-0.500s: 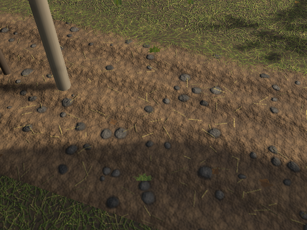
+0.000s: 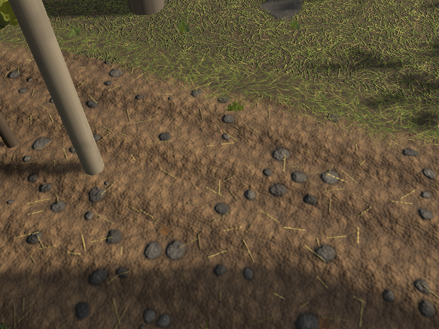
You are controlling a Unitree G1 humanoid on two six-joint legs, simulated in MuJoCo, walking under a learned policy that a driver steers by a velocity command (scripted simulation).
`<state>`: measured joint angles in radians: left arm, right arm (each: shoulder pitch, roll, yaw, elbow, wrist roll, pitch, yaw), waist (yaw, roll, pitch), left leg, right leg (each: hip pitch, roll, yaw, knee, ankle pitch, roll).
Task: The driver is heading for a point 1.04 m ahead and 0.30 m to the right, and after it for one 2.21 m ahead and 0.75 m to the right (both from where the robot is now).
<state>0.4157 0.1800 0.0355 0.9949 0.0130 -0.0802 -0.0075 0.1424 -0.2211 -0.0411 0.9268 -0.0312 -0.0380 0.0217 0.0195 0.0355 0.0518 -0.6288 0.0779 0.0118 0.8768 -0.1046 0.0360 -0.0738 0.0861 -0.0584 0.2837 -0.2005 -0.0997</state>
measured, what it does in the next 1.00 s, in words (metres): walks ahead, turning right: left foot, then right foot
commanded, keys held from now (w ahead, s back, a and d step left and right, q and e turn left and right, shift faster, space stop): no key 0.40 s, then e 0.60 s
